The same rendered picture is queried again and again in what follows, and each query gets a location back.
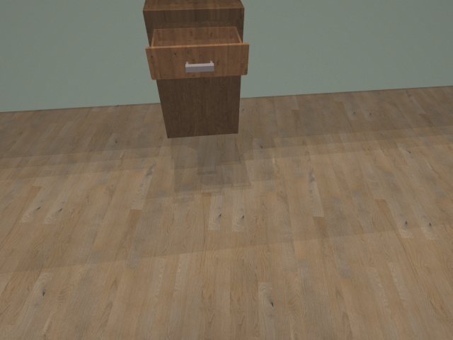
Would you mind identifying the cabinet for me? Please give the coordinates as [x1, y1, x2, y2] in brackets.
[143, 0, 244, 138]

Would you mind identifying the handle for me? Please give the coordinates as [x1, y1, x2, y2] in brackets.
[185, 61, 214, 72]

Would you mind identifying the drawer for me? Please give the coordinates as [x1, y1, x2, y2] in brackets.
[145, 26, 249, 80]

